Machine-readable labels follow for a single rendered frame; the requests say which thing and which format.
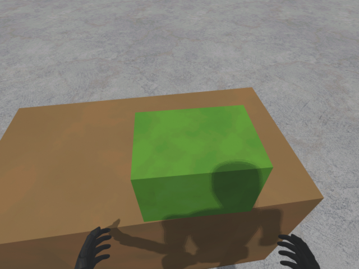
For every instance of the pedestal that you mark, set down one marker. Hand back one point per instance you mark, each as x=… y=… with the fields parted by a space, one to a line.
x=66 y=170

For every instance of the left robot hand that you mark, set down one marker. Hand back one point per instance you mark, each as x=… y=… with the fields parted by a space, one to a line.
x=86 y=258

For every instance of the carton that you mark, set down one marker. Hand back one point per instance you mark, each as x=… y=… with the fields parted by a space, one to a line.
x=197 y=162

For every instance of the right robot hand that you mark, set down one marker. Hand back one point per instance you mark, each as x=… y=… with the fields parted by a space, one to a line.
x=303 y=256

